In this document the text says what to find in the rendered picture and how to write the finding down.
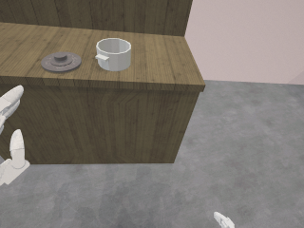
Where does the pot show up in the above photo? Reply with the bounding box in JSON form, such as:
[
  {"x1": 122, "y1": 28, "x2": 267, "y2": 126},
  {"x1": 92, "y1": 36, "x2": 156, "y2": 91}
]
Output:
[{"x1": 95, "y1": 38, "x2": 131, "y2": 71}]

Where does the lid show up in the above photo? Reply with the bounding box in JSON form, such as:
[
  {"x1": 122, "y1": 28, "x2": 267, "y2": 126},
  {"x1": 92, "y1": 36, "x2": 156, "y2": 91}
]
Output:
[{"x1": 41, "y1": 51, "x2": 82, "y2": 73}]

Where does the left robot hand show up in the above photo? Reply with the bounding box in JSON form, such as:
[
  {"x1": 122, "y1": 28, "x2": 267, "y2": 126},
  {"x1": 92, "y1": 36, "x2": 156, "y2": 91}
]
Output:
[{"x1": 0, "y1": 85, "x2": 30, "y2": 186}]

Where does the table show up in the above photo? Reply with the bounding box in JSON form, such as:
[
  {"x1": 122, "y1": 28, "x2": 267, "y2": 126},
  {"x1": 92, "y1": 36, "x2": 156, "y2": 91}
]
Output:
[{"x1": 0, "y1": 0, "x2": 206, "y2": 164}]

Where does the knob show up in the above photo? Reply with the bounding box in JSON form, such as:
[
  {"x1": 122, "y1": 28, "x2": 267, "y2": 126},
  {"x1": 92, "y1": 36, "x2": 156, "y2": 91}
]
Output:
[{"x1": 53, "y1": 51, "x2": 67, "y2": 61}]

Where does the right robot hand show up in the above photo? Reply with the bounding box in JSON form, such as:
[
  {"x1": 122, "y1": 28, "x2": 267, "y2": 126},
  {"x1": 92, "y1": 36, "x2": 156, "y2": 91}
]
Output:
[{"x1": 214, "y1": 212, "x2": 235, "y2": 228}]

